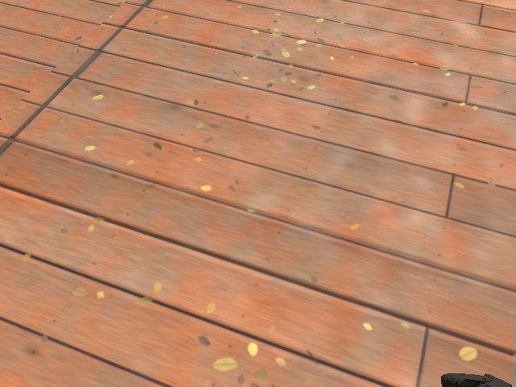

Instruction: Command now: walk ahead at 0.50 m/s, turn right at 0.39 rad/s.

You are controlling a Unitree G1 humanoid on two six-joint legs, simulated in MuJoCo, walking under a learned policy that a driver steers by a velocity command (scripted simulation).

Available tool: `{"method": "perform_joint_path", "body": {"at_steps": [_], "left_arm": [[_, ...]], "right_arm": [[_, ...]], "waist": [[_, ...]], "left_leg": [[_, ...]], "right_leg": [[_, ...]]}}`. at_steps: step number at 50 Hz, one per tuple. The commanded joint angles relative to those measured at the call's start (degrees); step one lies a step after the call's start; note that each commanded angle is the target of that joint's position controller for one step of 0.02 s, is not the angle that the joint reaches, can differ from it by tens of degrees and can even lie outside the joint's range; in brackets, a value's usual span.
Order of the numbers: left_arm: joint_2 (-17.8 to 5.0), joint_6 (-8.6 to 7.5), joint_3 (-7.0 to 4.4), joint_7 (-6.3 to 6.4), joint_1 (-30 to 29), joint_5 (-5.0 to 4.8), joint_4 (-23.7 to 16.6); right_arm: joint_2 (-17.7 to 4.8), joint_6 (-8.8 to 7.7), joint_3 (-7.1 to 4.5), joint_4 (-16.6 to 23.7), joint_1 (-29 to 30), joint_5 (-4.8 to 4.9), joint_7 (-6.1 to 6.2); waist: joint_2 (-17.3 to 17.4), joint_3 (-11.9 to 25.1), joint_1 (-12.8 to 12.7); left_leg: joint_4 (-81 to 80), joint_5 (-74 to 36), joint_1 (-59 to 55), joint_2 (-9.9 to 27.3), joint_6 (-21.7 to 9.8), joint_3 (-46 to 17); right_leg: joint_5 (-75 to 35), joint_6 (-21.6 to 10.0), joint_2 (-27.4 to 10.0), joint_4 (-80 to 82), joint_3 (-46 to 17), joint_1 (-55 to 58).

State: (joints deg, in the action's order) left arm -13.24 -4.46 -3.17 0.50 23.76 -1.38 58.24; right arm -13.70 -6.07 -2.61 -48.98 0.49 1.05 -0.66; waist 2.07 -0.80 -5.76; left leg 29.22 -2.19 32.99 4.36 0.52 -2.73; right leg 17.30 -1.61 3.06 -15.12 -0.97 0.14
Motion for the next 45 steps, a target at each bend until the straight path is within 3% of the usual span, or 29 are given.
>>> {"method": "perform_joint_path", "body": {"at_steps": [1, 2, 3, 4, 5, 6, 7, 8, 9, 12, 15, 19, 24, 25, 27, 28, 29, 30, 31, 32, 33, 34, 35, 36, 40, 45], "left_arm": [[-10.4, 0.34, -2.43, 0.66, -0.9, -0.18, -2.8], [-9.3, 0.5, -2.1, 0.6, -1.7, 0.05, -3.4], [-6.5, 0.48, -1.09, 0.38, -2.9, 0.81, -5.2], [0.4, -0.39, 0.65, 0.25, 3.2, 0.43, -7.0], [-3.1, -1.08, 0.1, 0.16, 3.3, -0.77, -6.9], [-8.1, -1.16, -1.3, 0.29, -0.6, -1.75, -7.7], [-8.3, -0.88, -1.55, 0.54, -3.4, -1.59, -8.1], [-7.6, -0.49, -1.84, 0.68, -5.0, -0.92, -8.5], [-6.5, 0.22, -2.24, 0.6, -4.6, -0.64, -8.7], [-3.6, 2.09, -2.15, 0.11, -5.1, -0.64, -10.1], [-3.7, 2.65, -2.28, -0.21, -9.1, -0.13, -12.4], [-3.1, 2.15, -1.66, -1.79, -16.6, 0.14, -15.1], [-3.5, 2.26, -1.24, -3.51, -24.6, 0.04, -19.3], [-4.0, 2.32, -1.41, -3.79, -24.9, 0.0, -20.0], [-6.1, 2.53, -2.46, -3.97, -21.7, -0.02, -20.3], [-8.1, 2.59, -3.66, -3.88, -15.6, -0.23, -19.0], [-11.6, 2.72, -5.73, -3.21, -5.6, -0.36, -16.2], [-17.7, 3.24, -7.59, -1.83, 1.6, -0.37, -14.6], [-21.7, 2.42, -7.46, -2.01, -1.9, -0.19, -16.7], [-16.5, 1.67, -5.8, -2.56, -0.1, 0.43, -16.9], [-13.4, 0.94, -4.96, -2.58, -1.8, 0.6, -16.4], [-11.2, 0.53, -4.27, -2.58, -6.1, 0.27, -17.1], [-9.2, 0.41, -3.62, -2.4, -10.1, 0.46, -18.1], [-8.4, 0.41, -3.19, -2.13, -12.2, 0.96, -19.1], [-11.1, -0.06, -3.84, -0.65, -9.7, 0.57, -18.6], [-11.4, 0.6, -3.94, 0.34, -5.5, 0.06, -17.6]], "right_arm": [[-7.5, -1.59, -2.03, 3.3, -0.5, 0.35, -0.33], [-9.6, -1.8, -3.19, 1.5, -7.4, 0.21, -0.01], [-13.2, -2.08, -4.39, -0.2, -17.8, -0.79, 0.48], [-18.9, -1.44, -5.86, -1.4, -24.2, -1.65, 0.61], [-14.0, -1.26, -4.47, -1.2, -24.2, -1.7, 0.35], [-9.5, -1.29, -3.18, 0.0, -19.5, -1.41, 0.38], [-7.4, -1.14, -2.47, 0.7, -15.6, -1.3, 0.37], [-5.8, -1.0, -2.02, 0.6, -12.5, -1.34, 0.23], [-5.0, -1.09, -1.76, 0.3, -11.0, -1.71, 0.25], [-6.0, -1.43, -2.41, -0.8, -11.0, -1.86, 0.51], [-7.6, -1.44, -3.1, -1.6, -12.3, -1.92, 1.19], [-9.5, -0.74, -3.65, -1.8, -13.8, -1.57, 1.9], [-11.5, 0.88, -4.42, -2.8, -17.9, -0.27, 2.01], [-12.0, 1.28, -4.6, -2.8, -18.0, -0.01, 1.99], [-13.8, 2.04, -5.05, -2.2, -16.8, 0.4, 2.12], [-14.4, 2.58, -5.15, -1.9, -16.0, 0.6, 2.18], [-13.7, 2.8, -4.76, -1.5, -15.7, 0.59, 2.26], [-9.7, 2.28, -3.34, 0.1, -16.8, -1.59, 2.17], [-4.1, 0.03, -1.48, 3.7, -19.3, -1.65, 1.59], [-9.1, -2.26, -2.32, 4.8, -12.4, 0.87, 0.8], [-9.4, -3.11, -2.35, 5.8, -9.7, 2.09, 0.49], [-9.1, -3.28, -2.35, 4.8, -10.1, 0.93, 0.93], [-10.0, -2.83, -2.98, 4.1, -10.7, -0.6, 1.35], [-10.2, -1.95, -3.28, 3.9, -11.9, -0.93, 1.26], [-7.5, -0.05, -2.8, 6.2, -8.2, -2.03, 1.45], [-5.4, -0.52, -1.64, 9.5, 1.9, -1.3, 0.46]], "waist": [[-7.5, -1.2, 5.5], [-7.0, 2.8, 8.9], [-3.7, 11.5, 13.2], [11.8, 20.8, 11.4], [14.7, 23.2, 11.5], [9.3, 14.6, 11.0], [5.1, 9.6, 9.8], [3.2, 5.4, 8.4], [4.7, 3.4, 6.7], [3.6, 0.8, 5.2], [1.5, -0.7, 5.5], [0.8, -2.5, 7.6], [0.6, -5.0, 9.7], [1.0, -4.8, 9.3], [3.1, -1.3, 6.3], [3.2, 2.3, 2.5], [1.7, 7.5, -2.4], [-8.6, 12.4, -3.4], [-17.9, 19.3, 2.9], [-9.6, 19.4, -1.3], [-8.3, 12.4, -0.4], [-3.0, 7.7, 2.4], [-2.9, 5.8, 4.8], [-3.5, 4.8, 6.4], [-3.2, 2.6, 6.6], [-6.4, 0.2, 2.6]], "left_leg": [[-3.0, 4.6, -8.7, -1.7, -1.2, 0.7], [-4.1, 6.4, -18.1, -2.3, -2.7, 1.4], [-1.9, 7.6, -34.0, 4.8, -6.1, -4.9], [-5.2, 15.1, -56.0, 19.3, -14.0, -27.8], [-11.4, 22.2, -56.1, 21.2, -15.6, -39.5], [-12.0, 23.1, -48.8, 19.2, -12.7, -30.5], [-12.9, 19.1, -40.8, 16.9, -10.8, -22.1], [-15.1, 15.0, -33.7, 14.5, -9.9, -16.2], [-17.0, 12.7, -29.1, 12.8, -9.2, -11.5], [-20.8, 6.5, -24.4, 11.8, -10.3, -3.6], [-22.0, 1.8, -25.7, 12.0, -11.0, 1.8], [-22.5, 0.5, -27.5, 11.0, -9.7, 8.8], [-19.4, -2.6, -35.6, 13.3, -8.5, 12.7], [-17.4, -7.0, -37.0, 13.7, -8.0, 13.5], [-9.2, -26.4, -38.2, 13.6, -6.8, 15.4], [0.0, -34.2, -37.2, 12.5, -5.9, 16.7], [13.1, -32.3, -31.0, 10.0, -3.7, 18.1], [32.8, -2.5, -13.9, 6.6, -0.7, 18.0], [50.2, 36.6, 7.2, -5.9, 2.0, 7.0], [53.3, 34.6, 13.6, -3.8, 0.5, -2.3], [51.0, 29.7, 16.8, -1.4, -1.2, -1.5], [45.6, 25.0, 13.4, 1.4, -1.6, -1.7], [40.4, 22.3, 8.5, 3.2, -1.3, -1.9], [38.1, 20.6, 4.8, 4.0, -0.9, -2.1], [26.6, 13.1, 3.4, 2.5, 2.3, -0.4], [5.6, -3.1, -0.7, -2.1, 2.7, 0.5]], "right_leg": [[-17.2, -8.1, -15.8, -2.2, -11.5, -3.7], [-22.6, -6.7, -13.1, -9.6, -10.1, -5.1], [-18.0, -4.7, -9.2, -25.2, -7.3, -12.8], [3.7, -0.4, 0.0, -46.7, -0.4, -34.5], [16.2, -0.6, -1.5, -57.0, -6.4, -41.7], [12.3, -1.3, -4.5, -60.2, -7.3, -45.3], [7.3, -1.4, -7.3, -59.6, -5.7, -44.2], [3.7, -1.2, -8.9, -56.6, -5.3, -42.2], [1.1, -1.2, -10.6, -54.1, -5.5, -39.4], [-2.9, -0.7, -11.7, -51.4, -4.4, -37.8], [-9.3, 0.0, -11.7, -44.4, -5.0, -41.4], [-18.4, 0.0, -10.8, -31.7, -1.4, -40.0], [-14.2, -2.0, -9.3, -23.9, 2.7, -40.8], [-11.7, -2.8, -8.5, -23.0, 3.8, -39.7], [-6.0, -5.0, -4.6, -22.6, 7.3, -32.0], [-5.4, -6.6, -1.7, -21.0, 9.0, -23.6], [-8.9, -8.9, 1.0, -17.5, 8.7, -8.6], [-10.5, -12.8, -10.0, -16.5, -8.9, 8.5], [1.7, -24.1, -22.0, -5.2, -43.9, 21.8], [2.3, -22.0, -22.6, -0.1, -44.8, 21.6], [-1.7, -19.6, -20.9, -0.9, -35.9, 16.4], [-7.5, -17.3, -18.0, -1.2, -28.5, 7.1], [-12.6, -15.7, -15.8, -0.8, -23.2, -0.5], [-15.3, -15.2, -14.3, 0.7, -20.8, -5.4], [-22.8, -15.5, -11.9, 3.1, -15.5, -12.0], [-15.2, -11.5, -8.3, 2.1, -12.7, -14.2]]}}
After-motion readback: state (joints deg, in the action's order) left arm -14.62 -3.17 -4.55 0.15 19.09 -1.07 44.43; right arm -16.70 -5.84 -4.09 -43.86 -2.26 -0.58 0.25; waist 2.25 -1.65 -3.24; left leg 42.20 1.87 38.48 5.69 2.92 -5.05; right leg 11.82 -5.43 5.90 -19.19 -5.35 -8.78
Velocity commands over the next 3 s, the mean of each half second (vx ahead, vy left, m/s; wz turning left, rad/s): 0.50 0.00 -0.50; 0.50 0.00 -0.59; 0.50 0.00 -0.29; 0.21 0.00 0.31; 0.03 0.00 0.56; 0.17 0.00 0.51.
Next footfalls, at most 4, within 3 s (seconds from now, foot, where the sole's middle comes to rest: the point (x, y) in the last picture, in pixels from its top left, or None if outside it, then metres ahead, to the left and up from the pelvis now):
0.06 left None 0.21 0.14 -0.78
0.58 right None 0.43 -0.18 -0.78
1.08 left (350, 285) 0.78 -0.15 -0.78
1.58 right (481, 291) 0.79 -0.51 -0.78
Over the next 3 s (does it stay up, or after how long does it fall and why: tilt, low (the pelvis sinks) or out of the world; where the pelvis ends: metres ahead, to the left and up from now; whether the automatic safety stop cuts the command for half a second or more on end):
stays up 0.91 -0.37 0.00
